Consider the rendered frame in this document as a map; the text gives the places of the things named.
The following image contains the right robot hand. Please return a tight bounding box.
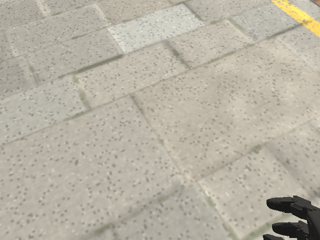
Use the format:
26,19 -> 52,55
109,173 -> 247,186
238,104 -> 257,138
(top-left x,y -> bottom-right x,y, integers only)
263,195 -> 320,240

